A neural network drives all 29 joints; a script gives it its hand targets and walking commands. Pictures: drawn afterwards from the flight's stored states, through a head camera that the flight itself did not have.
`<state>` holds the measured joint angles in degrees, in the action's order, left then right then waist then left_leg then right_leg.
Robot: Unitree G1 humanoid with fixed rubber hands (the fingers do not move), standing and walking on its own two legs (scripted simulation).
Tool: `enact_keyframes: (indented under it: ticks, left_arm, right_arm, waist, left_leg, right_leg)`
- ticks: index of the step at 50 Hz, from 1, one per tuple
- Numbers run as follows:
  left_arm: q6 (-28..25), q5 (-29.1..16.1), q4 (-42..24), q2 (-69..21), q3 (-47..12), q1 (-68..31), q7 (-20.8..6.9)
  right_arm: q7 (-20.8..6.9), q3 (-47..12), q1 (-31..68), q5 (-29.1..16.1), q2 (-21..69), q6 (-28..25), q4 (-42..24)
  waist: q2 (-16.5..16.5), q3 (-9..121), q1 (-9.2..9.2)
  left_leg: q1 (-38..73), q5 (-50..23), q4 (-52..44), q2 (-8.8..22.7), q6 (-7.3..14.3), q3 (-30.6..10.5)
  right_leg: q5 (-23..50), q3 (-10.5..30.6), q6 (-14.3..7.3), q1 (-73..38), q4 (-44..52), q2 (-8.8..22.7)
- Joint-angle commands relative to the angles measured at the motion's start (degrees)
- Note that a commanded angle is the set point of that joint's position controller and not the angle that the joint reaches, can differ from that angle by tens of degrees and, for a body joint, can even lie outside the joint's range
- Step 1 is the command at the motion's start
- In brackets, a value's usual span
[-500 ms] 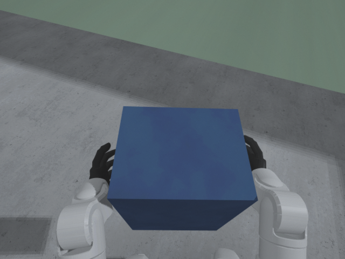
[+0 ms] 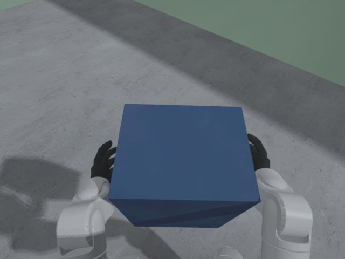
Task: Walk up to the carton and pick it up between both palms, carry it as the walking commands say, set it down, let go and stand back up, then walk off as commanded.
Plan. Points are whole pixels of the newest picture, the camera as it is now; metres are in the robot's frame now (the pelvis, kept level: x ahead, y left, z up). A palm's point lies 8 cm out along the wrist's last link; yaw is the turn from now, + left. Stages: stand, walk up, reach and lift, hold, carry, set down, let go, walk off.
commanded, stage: carry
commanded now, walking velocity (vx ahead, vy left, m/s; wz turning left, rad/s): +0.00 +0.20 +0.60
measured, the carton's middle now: (179, 176) +0.27 -0.01 +0.05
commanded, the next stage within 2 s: none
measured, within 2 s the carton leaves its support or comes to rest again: neither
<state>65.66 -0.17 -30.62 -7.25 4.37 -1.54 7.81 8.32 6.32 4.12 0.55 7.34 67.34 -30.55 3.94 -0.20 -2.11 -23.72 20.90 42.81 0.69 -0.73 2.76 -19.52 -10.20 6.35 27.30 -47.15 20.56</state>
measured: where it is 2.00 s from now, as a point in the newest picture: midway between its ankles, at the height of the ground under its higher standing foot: outside the picture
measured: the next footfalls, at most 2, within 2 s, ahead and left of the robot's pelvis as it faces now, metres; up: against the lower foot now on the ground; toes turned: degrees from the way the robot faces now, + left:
right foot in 0.26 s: +0.03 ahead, -0.01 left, +0.00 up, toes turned -1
left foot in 0.50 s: -0.07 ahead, +0.30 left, +0.00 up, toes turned +22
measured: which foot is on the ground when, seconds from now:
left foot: down 0.00-0.28, up 0.30-0.48, down 0.50-0.84, up 0.86-1.00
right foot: up 0.00-0.24, down 0.26-0.52, up 0.54-0.78, down 0.80-1.00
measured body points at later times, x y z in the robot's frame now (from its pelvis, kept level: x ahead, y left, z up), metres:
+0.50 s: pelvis -0.09 +0.15 +0.01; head -0.07 +0.14 +0.46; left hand +0.13 +0.35 +0.09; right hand +0.21 +0.05 +0.09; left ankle -0.11 +0.28 -0.70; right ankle -0.01 -0.01 -0.70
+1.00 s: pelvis -0.20 +0.23 +0.02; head -0.19 +0.21 +0.47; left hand -0.03 +0.47 +0.10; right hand +0.10 +0.19 +0.09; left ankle -0.22 +0.32 -0.69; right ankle -0.11 +0.14 -0.70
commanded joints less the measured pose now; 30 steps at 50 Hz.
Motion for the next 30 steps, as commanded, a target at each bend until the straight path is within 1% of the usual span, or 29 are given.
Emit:
enact_keyframes:
  ticks: [1,2,3,4,6,7,8,9,10,11,12,13,14,15,16,17,18,19,20,21,22,23,24,25,26,27,28,29,30]
  left_arm:
    - [0.47,-14.28,-12.39,-46.92,-38.64,-27.48,-7.30]
    - [0.55,-15.41,-11.02,-49.35,-38.88,-28.39,-7.39]
    - [0.54,-15.50,-7.89,-49.23,-38.72,-25.30,-8.39]
    - [-0.03,-17.62,-10.74,-51.04,-40.59,-29.80,-8.42]
    - [-0.29,-18.64,-12.53,-51.57,-42.32,-32.13,-8.88]
    - [-0.38,-18.72,-11.40,-51.44,-42.16,-30.13,-9.25]
    - [-0.82,-19.32,-11.72,-52.50,-42.84,-30.16,-9.33]
    - [-1.27,-19.21,-12.55,-51.43,-41.17,-29.97,-9.20]
    - [-1.71,-19.93,-15.24,-52.09,-41.70,-32.16,-9.67]
    - [-1.49,-19.21,-12.57,-52.22,-40.45,-27.87,-9.49]
    - [-1.96,-19.49,-14.24,-51.65,-40.12,-29.82,-9.80]
    - [-2.33,-19.28,-11.75,-53.96,-38.30,-29.24,-10.19]
    - [-2.53,-18.06,-11.79,-52.58,-38.70,-25.93,-10.17]
    - [-2.16,-16.69,-8.34,-52.99,-36.44,-26.03,-10.26]
    - [-2.56,-16.96,-8.09,-55.14,-36.86,-23.58,-10.67]
    - [-2.13,-16.56,-7.44,-54.29,-36.05,-22.98,-9.91]
    - [-2.84,-17.00,-9.13,-54.03,-36.95,-25.06,-9.51]
    - [-2.35,-15.90,-8.24,-51.09,-35.39,-21.00,-8.97]
    - [-1.71,-15.01,-9.83,-49.02,-35.15,-20.80,-8.78]
    - [-1.71,-14.60,-9.49,-49.07,-35.03,-21.81,-8.18]
    - [-1.60,-14.08,-11.91,-47.94,-36.01,-23.66,-7.29]
    - [-0.88,-12.44,-11.22,-46.67,-35.73,-20.35,-6.75]
    - [-0.64,-11.85,-12.48,-44.63,-35.70,-21.11,-6.32]
    - [0.04,-10.93,-9.31,-43.94,-35.26,-21.14,-6.37]
    - [0.66,-10.54,-7.24,-43.64,-34.96,-21.73,-6.11]
    - [0.56,-11.59,-10.52,-43.98,-36.47,-24.19,-6.59]
    - [1.10,-11.03,-5.24,-44.60,-34.64,-19.84,-7.26]
    - [0.49,-12.46,-8.09,-46.03,-36.68,-23.10,-7.90]
    - [0.90,-13.41,-6.11,-48.08,-36.94,-23.59,-8.17]
  right_arm:
    - [-9.29,-39.44,19.51,-15.42,48.46,-0.13,-3.07]
    - [-9.16,-38.63,19.02,-15.21,49.71,-0.46,-3.29]
    - [-9.05,-38.88,20.88,-15.07,47.82,-1.27,-5.98]
    - [-9.30,-38.19,20.84,-15.02,49.63,-1.70,-5.79]
    - [-9.32,-37.93,19.38,-14.28,50.30,-2.26,-5.63]
    - [-9.31,-37.90,19.86,-14.22,49.86,-2.48,-6.33]
    - [-9.19,-38.26,21.51,-14.44,49.92,-3.56,-8.79]
    - [-8.75,-40.12,21.83,-15.29,50.62,-3.31,-9.30]
    - [-8.81,-40.89,22.45,-15.36,51.23,-3.55,-11.07]
    - [-8.56,-40.80,19.27,-14.80,50.48,-3.14,-8.32]
    - [-8.66,-41.93,23.02,-15.46,49.65,-3.60,-12.13]
    - [-8.44,-43.87,24.34,-16.56,52.44,-3.05,-11.85]
    - [-8.69,-44.83,27.48,-16.85,48.91,-3.44,-16.50]
    - [-8.59,-44.38,30.87,-16.85,48.86,-2.50,-15.87]
    - [-9.09,-46.72,36.96,-19.54,50.06,-3.45,-21.37]
    - [-9.07,-44.88,32.92,-19.75,50.55,-2.81,-15.66]
    - [-8.71,-43.92,30.95,-19.78,49.22,-2.96,-15.44]
    - [-8.40,-43.30,26.44,-19.49,47.49,-2.75,-14.24]
    - [-8.60,-44.44,24.37,-19.84,47.84,-1.35,-12.45]
    - [-8.45,-42.86,22.75,-18.89,47.04,-1.28,-10.04]
    - [-8.98,-41.94,20.21,-18.28,46.64,-0.79,-8.19]
    - [-9.52,-42.13,19.47,-18.52,46.23,-0.31,-7.50]
    - [-9.79,-41.93,17.98,-18.42,46.34,0.04,-4.63]
    - [-9.66,-41.86,19.91,-17.43,44.89,0.55,-3.79]
    - [-9.58,-41.66,19.38,-17.69,45.84,1.29,-3.15]
    - [-9.90,-41.27,19.43,-17.14,47.39,1.15,-1.01]
    - [-9.52,-41.31,19.24,-16.41,46.57,1.26,-1.46]
    - [-9.75,-41.21,20.41,-15.95,46.56,0.43,-4.24]
    - [-9.61,-41.55,25.25,-16.78,46.71,-0.18,-7.84]
  waist:
    - [-21.24,19.08,1.55]
    - [-21.42,19.71,1.87]
    - [-21.18,22.71,1.74]
    - [-22.87,23.22,1.87]
    - [-18.16,23.87,1.51]
    - [-17.47,27.06,1.65]
    - [-20.25,28.44,1.71]
    - [-15.28,28.21,1.91]
    - [-12.54,28.22,2.30]
    - [-11.10,32.21,3.68]
    - [-5.31,32.79,5.20]
    - [19.61,32.21,4.17]
    - [20.03,27.14,3.37]
    - [18.14,24.52,3.23]
    - [14.06,24.77,2.95]
    - [9.84,24.01,2.52]
    - [9.07,24.45,2.08]
    - [10.81,27.82,1.74]
    - [9.55,25.44,2.34]
    - [10.88,26.97,2.41]
    - [10.29,26.32,1.66]
    - [-3.54,24.76,1.26]
    - [-14.18,26.95,1.12]
    - [-26.51,21.54,1.96]
    - [-22.38,17.16,2.15]
    - [-22.67,18.97,1.88]
    - [-15.80,19.16,1.80]
    - [-15.85,17.86,1.89]
    - [-17.57,20.46,1.77]
  left_leg:
    - [16.57,-60.60,-8.55,13.21,12.38,-17.21]
    - [20.09,-67.74,-5.47,10.55,11.27,-15.83]
    - [18.36,-63.59,-5.57,10.80,11.48,-17.07]
    - [18.31,-57.94,-6.52,11.19,12.37,-18.42]
    - [19.55,-48.93,-9.81,12.56,13.78,-18.54]
    - [18.80,-36.28,-12.06,11.31,13.11,-20.45]
    - [18.97,-38.32,-11.23,11.29,13.26,-20.29]
    - [12.47,-29.44,-15.02,11.72,12.31,-22.11]
    - [10.17,-32.01,-13.80,10.96,12.38,-20.25]
    - [2.94,-18.76,-13.15,8.06,8.29,-19.64]
    - [-7.41,-13.88,-10.56,3.33,1.95,-13.49]
    - [-11.86,7.71,16.02,-5.91,0.08,-0.25]
    - [-15.25,9.73,29.00,0.48,-0.73,-2.68]
    - [-12.84,6.17,34.11,2.64,-0.33,-6.49]
    - [-7.54,5.59,29.31,5.02,0.82,-7.62]
    - [-9.85,4.18,22.25,4.82,0.72,-6.95]
    - [-10.89,5.53,9.65,4.54,1.66,-5.32]
    - [-7.25,3.59,4.23,3.78,2.18,-4.69]
    - [-5.17,8.29,0.58,-1.30,1.08,0.59]
    - [-1.09,7.89,-1.75,-2.62,1.54,3.34]
    - [5.44,7.07,-7.27,-2.03,2.18,3.83]
    - [9.76,0.63,-18.74,0.28,2.69,-0.98]
    - [18.72,-25.34,-18.87,9.43,6.29,-15.52]
    - [19.34,-54.08,-18.21,18.16,11.44,-31.09]
    - [16.60,-62.91,-14.09,18.03,14.14,-24.69]
    - [14.08,-55.36,-11.66,14.78,13.38,-16.22]
    - [14.43,-52.87,-11.66,14.08,12.48,-16.12]
    - [13.02,-52.85,-11.07,12.18,11.29,-14.51]
    - [14.54,-45.94,-11.67,10.59,11.33,-15.47]
  right_leg:
    - [-19.86,0.90,1.22,10.87,-14.60,-12.99]
    - [-17.65,2.29,0.07,12.65,-17.87,-14.10]
    - [-15.31,3.88,-0.42,10.42,-15.44,-14.59]
    - [-14.38,4.18,-0.58,11.36,-15.96,-15.15]
    - [-14.45,5.18,-1.80,10.57,-15.35,-14.20]
    - [-12.76,5.82,-2.29,6.85,-11.25,-15.32]
    - [-11.80,4.91,-2.63,5.07,-5.99,-16.41]
    - [-10.39,5.28,-3.45,-2.49,-2.19,-17.08]
    - [-8.01,4.83,-3.69,-7.39,4.97,-16.77]
    - [-5.83,8.34,-5.84,-19.17,14.98,-16.21]
    - [-6.55,12.48,-8.38,-31.69,26.46,-10.60]
    - [-1.44,31.24,-15.52,-30.26,32.20,10.07]
    - [15.56,32.01,-20.33,-23.14,29.47,18.00]
    - [14.15,25.91,-19.72,-16.15,26.17,14.29]
    - [12.64,21.62,-16.98,-13.46,24.73,12.03]
    - [18.91,17.60,-15.38,-17.98,21.90,9.21]
    - [28.42,14.53,-13.04,-22.37,17.21,7.43]
    - [34.50,10.45,-9.73,-25.57,14.04,5.80]
    - [37.24,7.77,-9.58,-24.21,15.71,3.41]
    - [36.49,6.04,-9.73,-22.16,14.72,4.22]
    - [32.65,4.72,-8.28,-16.94,9.77,3.75]
    - [16.72,1.69,-5.84,-12.36,3.81,0.65]
    - [-1.50,-0.25,-1.88,-2.30,-4.56,-4.88]
    - [-22.96,-0.72,2.53,10.47,-13.66,-13.12]
    - [-24.56,3.13,2.26,11.00,-19.58,-12.17]
    - [-20.28,2.22,1.77,7.78,-16.39,-11.30]
    - [-17.09,1.17,1.15,7.36,-13.46,-13.06]
    - [-14.22,2.14,-0.50,7.21,-12.29,-13.75]
    - [-12.44,2.78,-0.96,5.38,-9.74,-14.83]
